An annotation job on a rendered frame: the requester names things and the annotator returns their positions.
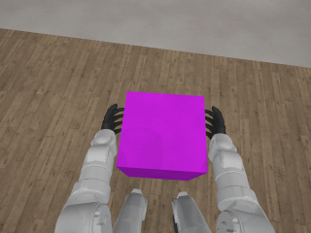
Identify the left robot hand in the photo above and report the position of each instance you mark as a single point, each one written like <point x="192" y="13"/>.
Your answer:
<point x="109" y="119"/>

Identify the robot left upper arm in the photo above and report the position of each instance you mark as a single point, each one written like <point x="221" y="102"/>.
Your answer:
<point x="92" y="217"/>

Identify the left robot thigh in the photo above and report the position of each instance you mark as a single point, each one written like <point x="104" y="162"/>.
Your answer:
<point x="132" y="213"/>

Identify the robot right upper arm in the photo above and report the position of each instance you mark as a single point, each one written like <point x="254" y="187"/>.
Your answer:
<point x="236" y="221"/>

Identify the carton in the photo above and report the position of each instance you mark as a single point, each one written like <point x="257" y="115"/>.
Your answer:
<point x="163" y="136"/>

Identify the left robot shin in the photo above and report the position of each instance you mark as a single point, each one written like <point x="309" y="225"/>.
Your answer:
<point x="136" y="190"/>

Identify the left robot forearm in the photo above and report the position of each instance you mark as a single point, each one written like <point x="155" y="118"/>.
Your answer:
<point x="94" y="181"/>

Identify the right robot hand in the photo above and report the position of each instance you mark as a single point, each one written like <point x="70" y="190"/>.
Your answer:
<point x="217" y="121"/>

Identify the right robot forearm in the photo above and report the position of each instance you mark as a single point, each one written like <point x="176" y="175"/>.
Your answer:
<point x="230" y="176"/>

